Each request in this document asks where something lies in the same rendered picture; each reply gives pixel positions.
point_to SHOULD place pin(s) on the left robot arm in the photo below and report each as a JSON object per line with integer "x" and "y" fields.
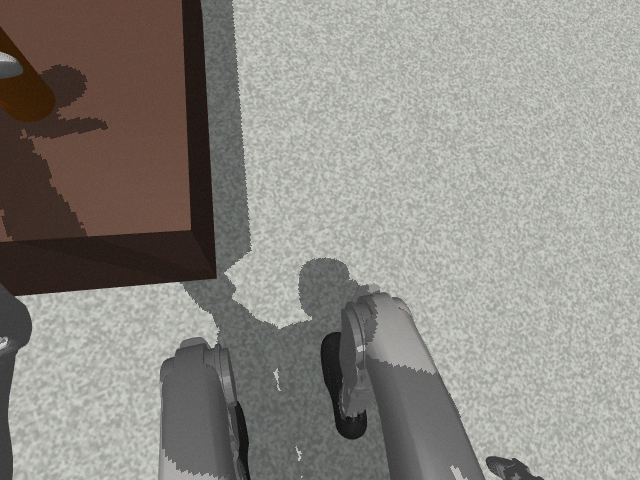
{"x": 15, "y": 332}

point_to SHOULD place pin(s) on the bottle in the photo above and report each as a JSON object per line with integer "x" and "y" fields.
{"x": 25, "y": 97}

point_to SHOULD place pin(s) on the left robot hand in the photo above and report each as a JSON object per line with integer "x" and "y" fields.
{"x": 9, "y": 66}

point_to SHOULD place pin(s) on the right robot foot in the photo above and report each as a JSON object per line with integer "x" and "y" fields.
{"x": 348, "y": 427}

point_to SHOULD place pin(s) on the right robot hand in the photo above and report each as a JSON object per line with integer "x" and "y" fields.
{"x": 509, "y": 470}

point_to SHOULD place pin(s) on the left robot foot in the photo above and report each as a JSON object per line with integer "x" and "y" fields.
{"x": 244, "y": 442}

